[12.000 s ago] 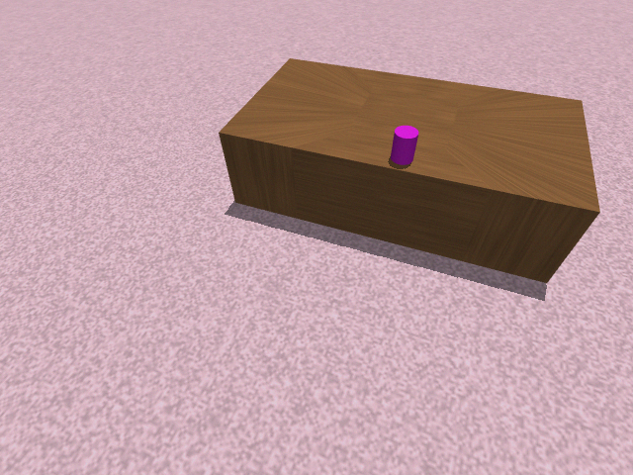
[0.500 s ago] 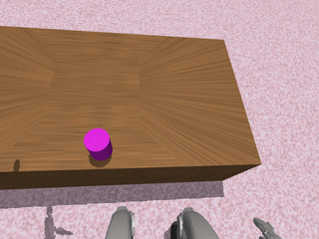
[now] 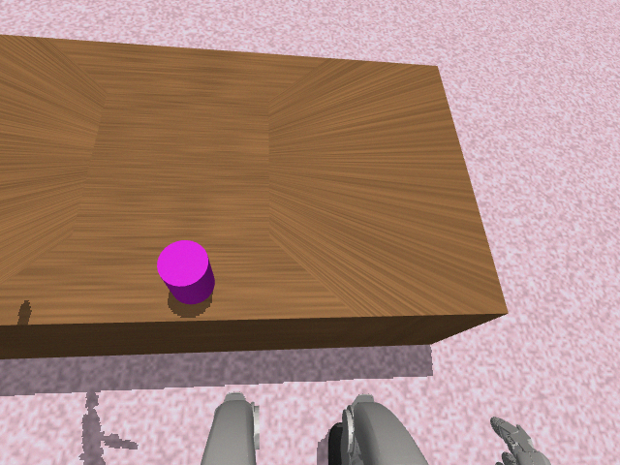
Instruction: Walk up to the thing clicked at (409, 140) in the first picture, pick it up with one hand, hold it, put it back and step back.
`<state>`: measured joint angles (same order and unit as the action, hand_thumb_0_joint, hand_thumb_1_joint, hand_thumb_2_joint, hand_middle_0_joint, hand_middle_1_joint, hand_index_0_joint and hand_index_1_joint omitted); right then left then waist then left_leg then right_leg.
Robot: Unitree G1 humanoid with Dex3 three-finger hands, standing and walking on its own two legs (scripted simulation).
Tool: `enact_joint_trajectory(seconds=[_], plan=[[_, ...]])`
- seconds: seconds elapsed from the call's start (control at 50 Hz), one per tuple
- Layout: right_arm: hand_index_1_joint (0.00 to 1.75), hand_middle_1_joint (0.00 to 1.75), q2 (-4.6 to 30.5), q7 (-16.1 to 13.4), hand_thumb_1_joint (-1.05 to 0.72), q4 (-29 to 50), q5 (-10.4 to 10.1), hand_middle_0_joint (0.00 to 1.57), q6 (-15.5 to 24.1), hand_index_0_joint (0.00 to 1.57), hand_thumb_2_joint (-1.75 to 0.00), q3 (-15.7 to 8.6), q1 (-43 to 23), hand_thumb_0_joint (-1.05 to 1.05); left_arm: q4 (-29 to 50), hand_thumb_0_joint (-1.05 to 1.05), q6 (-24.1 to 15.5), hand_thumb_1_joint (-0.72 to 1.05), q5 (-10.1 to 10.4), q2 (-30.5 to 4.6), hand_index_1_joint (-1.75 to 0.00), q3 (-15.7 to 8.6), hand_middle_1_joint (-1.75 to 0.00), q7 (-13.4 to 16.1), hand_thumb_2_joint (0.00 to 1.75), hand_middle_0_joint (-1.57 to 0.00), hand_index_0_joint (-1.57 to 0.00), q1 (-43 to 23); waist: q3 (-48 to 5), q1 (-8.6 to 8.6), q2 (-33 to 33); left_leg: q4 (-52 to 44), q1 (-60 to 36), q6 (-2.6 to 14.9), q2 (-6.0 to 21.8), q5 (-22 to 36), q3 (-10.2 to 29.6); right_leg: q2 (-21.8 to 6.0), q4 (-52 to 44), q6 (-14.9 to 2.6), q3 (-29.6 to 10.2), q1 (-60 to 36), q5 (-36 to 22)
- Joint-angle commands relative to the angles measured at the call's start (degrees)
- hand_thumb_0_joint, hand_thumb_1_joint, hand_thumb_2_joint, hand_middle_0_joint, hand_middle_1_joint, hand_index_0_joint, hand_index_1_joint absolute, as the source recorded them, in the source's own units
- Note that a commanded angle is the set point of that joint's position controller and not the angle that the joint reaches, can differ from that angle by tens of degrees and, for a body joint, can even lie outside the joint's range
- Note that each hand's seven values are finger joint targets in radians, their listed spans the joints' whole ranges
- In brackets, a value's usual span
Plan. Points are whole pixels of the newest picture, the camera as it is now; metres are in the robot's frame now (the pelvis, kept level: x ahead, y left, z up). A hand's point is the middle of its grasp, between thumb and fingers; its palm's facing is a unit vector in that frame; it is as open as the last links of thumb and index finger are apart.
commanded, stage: go down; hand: left
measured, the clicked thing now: (188, 273) +0.43 +0.20 -0.23
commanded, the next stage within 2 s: none
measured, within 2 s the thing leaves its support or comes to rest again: neither
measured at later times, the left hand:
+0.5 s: hand out of the picture +0.36 +0.40 +0.04, palm faces +0.20 -0.98 -0.03, open 17.3 cm
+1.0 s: hand out of the picture +0.37 +0.41 +0.05, palm faces +0.20 -0.98 +0.00, open 17.2 cm
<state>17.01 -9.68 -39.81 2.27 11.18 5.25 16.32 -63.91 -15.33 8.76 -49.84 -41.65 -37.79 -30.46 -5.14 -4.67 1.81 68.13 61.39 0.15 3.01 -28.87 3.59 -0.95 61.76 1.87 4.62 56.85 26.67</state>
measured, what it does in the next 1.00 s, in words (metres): stands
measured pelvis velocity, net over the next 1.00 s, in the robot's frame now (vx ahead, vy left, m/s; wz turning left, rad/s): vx -0.01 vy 0.00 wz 0.00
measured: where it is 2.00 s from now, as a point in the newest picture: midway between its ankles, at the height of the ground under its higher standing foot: outside the picture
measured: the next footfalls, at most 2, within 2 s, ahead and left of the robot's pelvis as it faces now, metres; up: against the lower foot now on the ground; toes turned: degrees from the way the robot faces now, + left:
none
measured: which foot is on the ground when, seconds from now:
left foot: down 0.00-1.00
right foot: down 0.00-1.00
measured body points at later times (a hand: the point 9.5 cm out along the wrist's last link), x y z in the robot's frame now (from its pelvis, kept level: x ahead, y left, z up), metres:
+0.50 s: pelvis +0.00 +0.00 +0.00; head +0.14 +0.06 +0.42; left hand +0.35 +0.46 +0.05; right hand +0.10 -0.27 -0.09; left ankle +0.03 +0.11 -0.65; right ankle +0.02 -0.15 -0.65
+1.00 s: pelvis -0.01 +0.00 -0.01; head +0.13 +0.06 +0.42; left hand +0.35 +0.46 +0.05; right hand +0.09 -0.27 -0.09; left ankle +0.03 +0.11 -0.65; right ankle +0.02 -0.15 -0.65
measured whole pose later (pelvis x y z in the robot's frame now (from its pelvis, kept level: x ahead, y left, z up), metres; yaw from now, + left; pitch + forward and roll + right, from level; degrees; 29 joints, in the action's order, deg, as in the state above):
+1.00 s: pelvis -0.01 +0.00 -0.01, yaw +0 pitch +22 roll -6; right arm 16.7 -10.2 -40.3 2.1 11.8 6.0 15.7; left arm -62.8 -16.7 11.9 -49.4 -42.9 -40.0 -32.9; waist -5.5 -4.7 2.0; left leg 70.1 63.4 0.2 2.8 -29.2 4.0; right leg -1.1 63.7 2.0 4.8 58.7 27.1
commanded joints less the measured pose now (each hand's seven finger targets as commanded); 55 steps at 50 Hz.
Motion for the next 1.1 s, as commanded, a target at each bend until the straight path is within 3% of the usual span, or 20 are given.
enact_joint_trajectory(seconds=[0.0, 0.06, 0.1, 0.16, 0.18, 0.26, 0.3, 0.38, 0.48, 0.58, 0.64, 0.72, 0.78, 0.84, 0.9, 0.92, 1.08], plan=[[0.30, 0.30, 12.2, -1.0, -0.91, 3.2, -0.2, 0.20, 1.7, 0.20, -0.90, -4.5, 6.8, 0.00, 13.4, 0.00, -4.0, -0.49, 2.9, -22.3, -0.04, -3.0, -0.02, -0.5, 0.05, -0.06, -0.04, -14.2, -26.6, 1.40, -15.2, -8.9, -27.1, -0.78, -1.2, 24.1, 1.5, 1.7, -5.9, -3.44, -0.7, -4.8, -12.5], [0.30, 0.30, 12.2, -1.2, -0.91, 2.8, -0.3, 0.20, 1.6, 0.20, -0.90, -4.4, 6.9, 0.00, 13.9, 0.00, -4.0, -0.49, 2.9, -23.8, -0.04, -3.6, -0.02, -0.4, 0.04, -0.06, -0.04, -16.0, -26.2, 1.21, -14.4, -8.8, -25.8, -0.58, -1.4, 22.9, 1.6, 1.7, -5.9, -3.36, -0.9, -5.0, -12.5], [0.30, 0.30, 12.5, -1.3, -0.91, 2.7, -0.4, 0.20, 1.6, 0.20, -0.90, -4.8, 6.8, 0.00, 13.4, 0.00, -3.7, -0.47, 2.9, -22.7, -0.04, -3.1, -0.03, -0.4, 0.05, -0.06, -0.04, -15.2, -25.5, 1.50, -15.2, -9.6, -26.0, -0.71, -1.4, 21.0, 1.7, 1.8, -5.9, -3.48, -0.8, -4.7, -10.9], [0.30, 0.30, 12.3, -1.3, -0.91, 2.8, -0.3, 0.20, 1.4, 0.20, -0.90, -4.4, 6.4, 0.00, 12.5, 0.00, -3.4, -0.46, 2.5, -24.3, -0.04, -4.0, -0.02, -0.2, 0.04, -0.06, -0.04, -14.0, -25.1, 2.50, -15.4, -9.6, -25.3, -0.73, -1.6, 21.4, 1.5, 1.8, -5.8, -3.53, -0.7, -5.0, -11.1], [0.30, 0.30, 12.2, -1.3, -0.91, 2.9, -0.3, 0.20, 1.4, 0.20, -0.90, -4.2, 6.2, 0.00, 11.2, 0.00, -3.3, -0.46, 2.6, -23.5, -0.03, -3.6, -0.02, -0.2, 0.04, -0.06, -0.04, -13.7, -24.5, 2.03, -14.8, -9.4, -24.7, -0.63, -1.6, 21.0, 1.4, 1.8, -5.9, -3.50, -0.8, -5.0, -11.0], [0.30, 0.30, 11.9, -1.2, -0.91, 3.1, -0.3, 0.20, 1.5, 0.20, -0.90, -3.9, 6.0, 0.00, 10.9, 0.00, -3.6, -0.48, 3.0, -24.9, -0.04, -5.2, -0.02, -0.4, 0.04, -0.06, -0.04, -12.6, -24.6, 2.76, -15.1, -8.8, -23.3, -0.55, -1.6, 22.0, 1.4, 1.7, -5.2, -3.46, -0.7, -5.0, -11.6], [0.30, 0.30, 11.9, -1.1, -0.91, 3.5, -0.3, 0.20, 1.5, 0.20, -0.90, -4.2, 5.7, 0.00, 11.6, 0.00, -3.7, -0.47, 3.1, -22.2, -0.03, -3.5, -0.02, -0.8, 0.04, -0.06, -0.04, -12.3, -24.5, 2.02, -14.7, -9.2, -24.2, -0.57, -1.5, 21.9, 1.4, 1.8, -5.4, -3.49, -0.7, -5.1, -11.7], [0.30, 0.30, 12.3, -1.1, -0.91, 3.1, -0.2, 0.20, 1.8, 0.20, -0.90, -4.3, 6.3, 0.00, 12.3, 0.00, -4.0, -0.48, 3.9, -21.5, -0.03, -3.2, -0.01, -1.5, 0.03, -0.06, -0.04, -13.9, -26.3, 1.19, -14.5, -8.1, -26.3, -0.70, -1.2, 26.0, 1.8, 1.8, -4.9, -3.36, -0.5, -4.2, -13.7], [0.30, 0.30, 12.0, -1.2, -0.91, 2.8, -0.3, 0.20, 1.9, 0.20, -0.90, -4.4, 6.0, 0.00, 13.4, 0.00, -4.5, -0.48, 3.9, -22.1, -0.03, -3.2, -0.02, -1.3, 0.02, -0.06, -0.05, -16.5, -25.0, 0.97, -13.9, -8.9, -23.0, -0.39, -1.6, 18.4, 1.4, 1.8, -5.3, -3.36, -0.9, -5.0, -10.5], [0.30, 0.30, 12.2, -1.4, -0.91, 2.9, -0.4, 0.20, 1.7, 0.20, -0.90, -4.0, 5.9, 0.00, 12.8, 0.00, -4.4, -0.46, 3.7, -24.9, -0.02, -5.0, -0.02, -0.8, 0.03, -0.06, -0.04, -16.3, -24.9, 2.06, -15.1, -9.5, -23.2, -0.47, -1.7, 17.0, 1.6, 1.9, -5.1, -3.43, -0.7, -4.4, -9.1], [0.30, 0.30, 12.2, -1.4, -0.91, 3.4, -0.4, 0.20, 1.7, 0.20, -0.90, -3.8, 5.4, 0.00, 12.4, 0.00, -4.1, -0.43, 3.6, -24.5, -0.02, -4.6, -0.01, -1.1, 0.03, -0.06, -0.04, -15.0, -24.8, 2.52, -16.8, -10.0, -24.4, -0.93, -1.4, 18.2, 2.1, 2.0, -4.6, -3.59, -0.3, -2.9, -8.6], [0.30, 0.30, 11.9, -1.3, -0.92, 3.5, -0.4, 0.20, 1.7, 0.20, -0.90, -3.3, 6.0, 0.00, 10.5, 0.00, -3.6, -0.46, 4.2, -23.7, -0.03, -4.9, -0.02, -1.2, 0.03, -0.06, -0.04, -13.6, -24.4, 1.88, -13.4, -8.7, -22.0, -0.36, -1.7, 20.8, 1.4, 1.9, -5.1, -3.45, -0.6, -5.7, -11.6], [0.30, 0.30, 12.0, -1.4, -0.91, 3.6, -0.6, 0.20, 1.9, 0.20, -0.90, -3.8, 5.6, 0.00, 12.3, 0.00, -4.0, -0.44, 5.1, -22.0, -0.02, -4.2, -0.02, -2.1, 0.03, -0.05, -0.04, -14.2, -24.9, 1.63, -14.4, -8.7, -23.1, -0.50, -1.5, 19.5, 1.6, 2.0, -5.0, -3.34, -0.6, -4.1, -10.3], [0.30, 0.30, 11.9, -1.5, -0.91, 3.4, -0.6, 0.20, 2.1, 0.20, -0.90, -3.8, 5.9, 0.00, 12.7, 0.00, -4.3, -0.45, 4.9, -22.8, -0.02, -4.1, -0.01, -1.9, 0.03, -0.05, -0.04, -16.4, -24.2, 0.96, -14.0, -8.5, -21.7, -0.36, -1.6, 17.3, 1.4, 2.0, -5.2, -3.37, -0.9, -4.2, -10.0], [0.30, 0.30, 12.4, -1.6, -0.91, 3.1, -0.6, 0.20, 2.1, 0.20, -0.90, -4.0, 6.1, 0.00, 12.1, 0.00, -4.7, -0.44, 5.4, -21.7, -0.02, -3.6, -0.01, -2.1, 0.02, -0.05, -0.04, -16.3, -25.3, 0.77, -13.2, -8.3, -23.7, -0.41, -1.4, 19.3, 1.8, 2.0, -4.8, -3.34, -0.7, -3.2, -10.3], [0.30, 0.30, 12.4, -1.7, -0.91, 2.8, -0.4, 0.20, 2.2, 0.20, -0.90, -3.7, 6.4, 0.00, 13.4, 0.00, -4.9, -0.43, 5.2, -24.4, -0.02, -5.1, -0.01, -2.0, 0.03, -0.05, -0.04, -17.4, -25.7, 1.39, -14.1, -7.9, -22.9, -0.36, -1.6, 20.0, 1.6, 1.8, -4.8, -3.38, -0.8, -3.8, -10.9], [0.30, 0.30, 12.3, -1.6, -0.91, 3.2, -0.4, 0.20, 2.0, 0.20, -0.90, -3.6, 5.9, 0.00, 14.8, 0.00, -4.8, -0.42, 4.8, -25.6, -0.02, -5.4, -0.01, -2.0, 0.02, -0.06, -0.04, -18.4, -26.7, 2.13, -18.2, -9.2, -25.0, -0.98, -1.5, 18.1, 2.0, 2.0, -4.2, -3.57, -0.5, -2.8, -8.8]])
